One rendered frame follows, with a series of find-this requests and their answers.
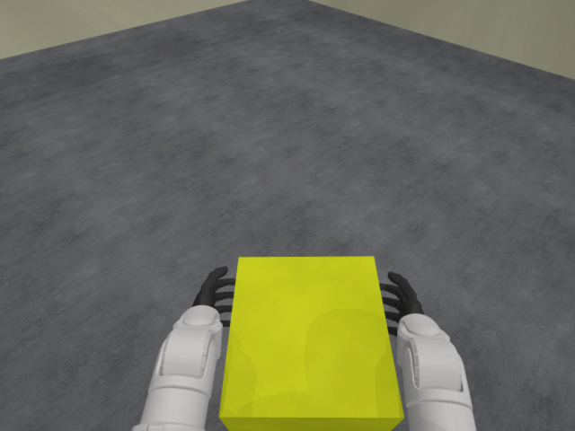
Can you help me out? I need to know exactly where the robot right forearm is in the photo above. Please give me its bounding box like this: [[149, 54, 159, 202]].
[[397, 313, 476, 431]]

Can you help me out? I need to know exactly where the robot left forearm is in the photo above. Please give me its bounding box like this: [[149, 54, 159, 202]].
[[132, 305, 223, 431]]

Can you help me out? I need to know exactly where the carton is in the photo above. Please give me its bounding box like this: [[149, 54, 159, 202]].
[[218, 257, 404, 431]]

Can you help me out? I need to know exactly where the right robot hand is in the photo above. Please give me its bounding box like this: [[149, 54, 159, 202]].
[[379, 272, 424, 337]]

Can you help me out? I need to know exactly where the left robot hand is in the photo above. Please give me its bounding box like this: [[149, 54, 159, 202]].
[[192, 266, 236, 327]]

